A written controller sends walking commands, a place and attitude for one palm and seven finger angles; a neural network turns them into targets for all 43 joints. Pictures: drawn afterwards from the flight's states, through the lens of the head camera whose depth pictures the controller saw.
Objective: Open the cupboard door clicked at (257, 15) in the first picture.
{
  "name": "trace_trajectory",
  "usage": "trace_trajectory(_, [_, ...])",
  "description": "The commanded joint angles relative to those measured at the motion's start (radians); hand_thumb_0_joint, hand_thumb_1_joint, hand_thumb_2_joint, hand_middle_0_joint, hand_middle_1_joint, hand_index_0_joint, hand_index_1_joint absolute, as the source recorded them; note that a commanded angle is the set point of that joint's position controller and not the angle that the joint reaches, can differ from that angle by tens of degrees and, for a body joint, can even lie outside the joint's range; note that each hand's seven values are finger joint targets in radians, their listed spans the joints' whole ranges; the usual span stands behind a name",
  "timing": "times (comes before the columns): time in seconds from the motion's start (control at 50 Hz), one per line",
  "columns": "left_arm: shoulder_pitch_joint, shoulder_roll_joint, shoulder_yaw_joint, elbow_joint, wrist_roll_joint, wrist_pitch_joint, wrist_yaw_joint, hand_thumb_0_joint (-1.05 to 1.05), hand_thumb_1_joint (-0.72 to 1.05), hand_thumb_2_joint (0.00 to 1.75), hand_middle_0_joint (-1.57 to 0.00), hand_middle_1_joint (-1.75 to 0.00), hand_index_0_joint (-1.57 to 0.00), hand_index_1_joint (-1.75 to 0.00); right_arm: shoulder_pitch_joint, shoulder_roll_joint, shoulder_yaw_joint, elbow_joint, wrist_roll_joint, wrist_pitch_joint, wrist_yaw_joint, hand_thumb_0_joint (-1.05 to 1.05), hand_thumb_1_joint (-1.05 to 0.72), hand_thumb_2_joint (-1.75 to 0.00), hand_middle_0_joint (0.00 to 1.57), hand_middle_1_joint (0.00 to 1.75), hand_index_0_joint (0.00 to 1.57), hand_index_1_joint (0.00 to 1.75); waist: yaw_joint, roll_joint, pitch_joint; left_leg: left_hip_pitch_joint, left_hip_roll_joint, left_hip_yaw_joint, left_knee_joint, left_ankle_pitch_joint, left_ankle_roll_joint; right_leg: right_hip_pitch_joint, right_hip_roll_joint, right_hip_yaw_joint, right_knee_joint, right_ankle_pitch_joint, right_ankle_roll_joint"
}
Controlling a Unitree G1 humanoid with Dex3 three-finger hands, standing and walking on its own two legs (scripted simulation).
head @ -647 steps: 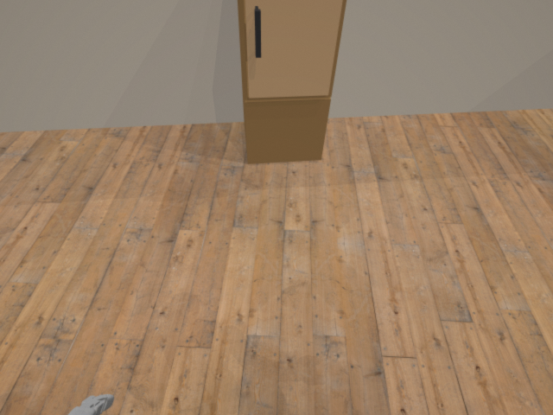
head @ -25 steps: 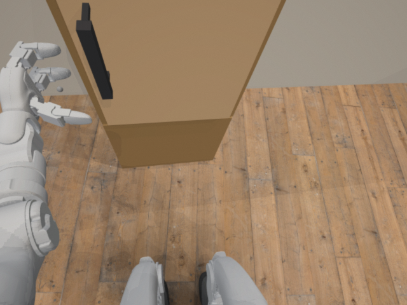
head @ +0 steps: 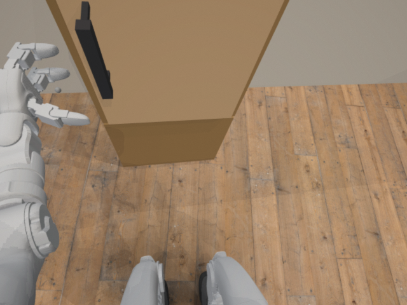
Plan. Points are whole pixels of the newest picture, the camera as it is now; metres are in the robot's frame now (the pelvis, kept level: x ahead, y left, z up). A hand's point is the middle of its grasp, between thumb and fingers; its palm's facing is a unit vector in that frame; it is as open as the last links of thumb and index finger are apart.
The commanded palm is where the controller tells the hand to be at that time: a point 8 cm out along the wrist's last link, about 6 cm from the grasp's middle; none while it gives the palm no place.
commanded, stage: slide the fingers in behind the handle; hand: left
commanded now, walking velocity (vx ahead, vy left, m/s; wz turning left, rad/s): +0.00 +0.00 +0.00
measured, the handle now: (97, 56) +0.57 +0.17 +0.06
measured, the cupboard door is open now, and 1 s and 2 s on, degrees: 0 0 0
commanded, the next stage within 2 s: close the thumb around the handle in 1.64 s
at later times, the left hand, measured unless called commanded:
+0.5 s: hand (75, 88) +0.50 +0.20 +0.05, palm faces +0.09 -1.00 +0.00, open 14.0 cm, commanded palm +0.48 +0.23 +0.05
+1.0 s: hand (99, 87) +0.51 +0.17 +0.04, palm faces +0.09 -1.00 +0.00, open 14.0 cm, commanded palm +0.48 +0.20 +0.05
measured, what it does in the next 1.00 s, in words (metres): stands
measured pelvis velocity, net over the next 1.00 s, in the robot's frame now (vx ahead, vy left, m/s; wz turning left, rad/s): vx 0.00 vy -0.01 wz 0.01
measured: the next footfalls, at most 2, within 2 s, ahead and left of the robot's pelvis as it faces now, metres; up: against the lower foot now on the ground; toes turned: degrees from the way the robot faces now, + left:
none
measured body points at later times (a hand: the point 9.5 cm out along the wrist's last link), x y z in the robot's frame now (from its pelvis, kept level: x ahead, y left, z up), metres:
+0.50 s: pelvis +0.00 +0.00 +0.00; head +0.15 +0.04 +0.42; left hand +0.49 +0.26 +0.05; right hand +0.02 -0.26 -0.11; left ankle +0.01 +0.08 -0.63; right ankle +0.01 -0.11 -0.63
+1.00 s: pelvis +0.00 -0.01 +0.00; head +0.15 +0.02 +0.42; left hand +0.50 +0.22 +0.04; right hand +0.01 -0.27 -0.11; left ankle +0.01 +0.08 -0.63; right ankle +0.01 -0.11 -0.63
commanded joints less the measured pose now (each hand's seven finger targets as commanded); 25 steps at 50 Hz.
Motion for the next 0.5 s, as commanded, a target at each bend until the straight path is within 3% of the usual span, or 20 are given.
trace_trajectory(0.0, [-0.378, 0.251, 0.013, -0.209, -0.026, -0.068, -0.02, 0.0, -0.5, 0.3, -0.3, -1.2, -0.3, -1.2, 0.171, -0.192, -0.08, -0.038, -0.001, -0.014, -0.017, 0.0, -0.9, -0.9, 0.2, 0.3, 0.2, 0.3, -0.002, 0.143, -0.506, 0.423, 0.0, -0.096, -0.125, 0.476, -0.033, 0.211, 0.006, 0.057, -0.113, 0.353, 0.0])
trace_trajectory(0.02, [-0.387, 0.246, 0.004, -0.213, -0.028, -0.076, -0.023, 0.0, -0.5, 0.3, -0.3, -1.2, -0.3, -1.2, 0.17, -0.195, -0.08, -0.033, -0.002, -0.015, -0.017, 0.0, -0.9, -0.9, 0.2, 0.3, 0.2, 0.3, -0.008, 0.141, -0.492, 0.435, 0.003, -0.102, -0.125, 0.473, -0.034, 0.19, 0.006, 0.055, -0.114, 0.339, -0.002])
trace_trajectory(0.04, [-0.423, 0.199, -0.035, -0.234, -0.033, -0.089, -0.028, 0.0, -0.5, 0.3, -0.3, -1.2, -0.3, -1.2, 0.172, -0.189, -0.08, -0.029, -0.003, -0.019, -0.016, 0.0, -0.9, -0.9, 0.2, 0.3, 0.2, 0.3, -0.022, 0.172, -0.488, 0.473, 0.006, -0.11, -0.123, 0.488, -0.037, 0.146, 0.007, 0.049, -0.11, 0.328, -0.005])
trace_trajectory(0.08, [-0.44, 0.16, -0.059, -0.257, -0.036, -0.105, -0.031, 0.0, -0.5, 0.3, -0.3, -1.2, -0.3, -1.2, 0.174, -0.191, -0.089, -0.009, -0.009, -0.023, -0.013, 0.0, -0.9, -0.9, 0.2, 0.3, 0.2, 0.3, -0.02, 0.222, -0.527, 0.559, 0.013, -0.13, -0.122, 0.535, -0.053, 0.091, 0.009, 0.038, -0.108, 0.311, -0.009])
trace_trajectory(0.1, [-0.417, 0.159, -0.057, -0.246, -0.038, -0.105, -0.03, 0.0, -0.5, 0.3, -0.3, -1.2, -0.3, -1.2, 0.177, -0.195, -0.092, -0.005, -0.009, -0.022, -0.013, 0.0, -0.9, -0.9, 0.2, 0.3, 0.2, 0.3, -0.017, 0.208, -0.526, 0.575, 0.017, -0.138, -0.124, 0.555, -0.058, 0.083, 0.009, 0.033, -0.108, 0.308, -0.01])
trace_trajectory(0.12, [-0.422, 0.121, -0.086, -0.247, -0.043, -0.102, -0.032, 0.0, -0.5, 0.3, -0.3, -1.2, -0.3, -1.2, 0.175, -0.192, -0.093, -0.002, -0.01, -0.022, -0.012, 0.0, -0.9, -0.9, 0.2, 0.3, 0.2, 0.3, -0.026, 0.215, -0.532, 0.578, 0.016, -0.136, -0.12, 0.562, -0.057, 0.077, 0.008, 0.032, -0.109, 0.312, -0.009])
trace_trajectory(0.16, [-0.395, 0.139, -0.062, -0.197, -0.042, -0.085, -0.027, 0.0, -0.5, 0.3, -0.3, -1.2, -0.3, -1.2, 0.182, -0.195, -0.093, 0.002, -0.009, -0.019, -0.011, 0.0, -0.9, -0.9, 0.2, 0.3, 0.2, 0.3, -0.017, 0.184, -0.51, 0.548, 0.015, -0.135, -0.122, 0.557, -0.056, 0.085, 0.006, 0.03, -0.107, 0.312, -0.008])
trace_trajectory(0.18, [-0.388, 0.12, -0.073, -0.169, -0.043, -0.069, -0.021, 0.0, -0.5, 0.3, -0.3, -1.2, -0.3, -1.2, 0.178, -0.193, -0.092, 0.001, -0.007, -0.016, -0.011, 0.0, -0.9, -0.9, 0.2, 0.3, 0.2, 0.3, -0.024, 0.164, -0.482, 0.515, 0.01, -0.129, -0.125, 0.522, -0.051, 0.091, 0.005, 0.029, -0.111, 0.305, -0.006])
trace_trajectory(0.22, [-0.371, 0.154, -0.043, -0.141, -0.033, -0.048, -0.002, 0.0, -0.5, 0.3, -0.3, -1.2, -0.3, -1.2, 0.178, -0.195, -0.088, -0.01, -0.007, -0.014, -0.011, 0.0, -0.9, -0.9, 0.2, 0.3, 0.2, 0.3, -0.011, 0.13, -0.455, 0.455, 0.002, -0.121, -0.134, 0.466, -0.043, 0.122, 0.004, 0.032, -0.114, 0.288, -0.006])
trace_trajectory(0.26, [-0.413, 0.188, -0.027, -0.198, -0.018, -0.061, 0.025, 0.0, -0.5, 0.3, -0.3, -1.2, -0.3, -1.2, 0.178, -0.193, -0.084, -0.023, -0.009, -0.015, -0.011, 0.0, -0.9, -0.9, 0.2, 0.3, 0.2, 0.3, -0.001, 0.166, -0.497, 0.485, 0.002, -0.122, -0.136, 0.494, -0.046, 0.125, 0.003, 0.036, -0.104, 0.3, -0.008])
trace_trajectory(0.32, [-0.452, 0.175, -0.03, -0.262, -0.001, -0.107, 0.066, 0.0, -0.5, 0.3, -0.3, -1.2, -0.3, -1.2, 0.166, -0.184, -0.087, -0.029, -0.018, -0.021, -0.002, 0.0, -0.9, -0.9, 0.2, 0.3, 0.2, 0.3, 0.003, 0.205, -0.538, 0.533, 0.007, -0.132, -0.129, 0.513, -0.058, 0.106, 0.004, 0.034, -0.095, 0.29, -0.011])
trace_trajectory(0.36, [-0.482, 0.168, -0.037, -0.28, 0.005, -0.135, 0.083, 0.0, -0.5, 0.3, -0.3, -1.2, -0.3, -1.2, 0.169, -0.185, -0.09, -0.023, -0.022, -0.023, 0.001, 0.0, -0.9, -0.9, 0.2, 0.3, 0.2, 0.3, -0.011, 0.202, -0.565, 0.56, 0.011, -0.141, -0.12, 0.54, -0.062, 0.093, 0.007, 0.033, -0.087, 0.3, -0.01])
trace_trajectory(0.38, [-0.475, 0.17, -0.029, -0.276, 0.006, -0.142, 0.089, 0.0, -0.5, 0.3, -0.3, -1.2, -0.3, -1.2, 0.168, -0.185, -0.091, -0.022, -0.023, -0.024, 0.003, 0.0, -0.9, -0.9, 0.2, 0.3, 0.2, 0.3, -0.005, 0.197, -0.569, 0.553, 0.009, -0.139, -0.121, 0.536, -0.062, 0.112, 0.006, 0.034, -0.088, 0.301, -0.01])
trace_trajectory(0.46, [-0.43, 0.109, -0.074, -0.222, 0.016, -0.122, 0.088, 0.0, -0.5, 0.3, -0.3, -1.2, -0.3, -1.2, 0.174, -0.185, -0.093, -0.018, -0.021, -0.017, 0.009, 0.0, -0.9, -0.9, 0.2, 0.3, 0.2, 0.3, -0.008, 0.209, -0.551, 0.566, 0.012, -0.14, -0.131, 0.55, -0.067, 0.092, 0.004, 0.026, -0.092, 0.298, -0.009])
trace_trajectory(0.48, [-0.409, 0.096, -0.079, -0.187, 0.015, -0.106, 0.087, 0.0, -0.5, 0.3, -0.3, -1.2, -0.3, -1.2, 0.175, -0.186, -0.094, -0.017, -0.019, -0.014, 0.01, 0.0, -0.9, -0.9, 0.2, 0.3, 0.2, 0.3, -0.012, 0.172, -0.531, 0.541, 0.011, -0.138, -0.133, 0.521, -0.063, 0.098, 0.006, 0.024, -0.096, 0.291, -0.009])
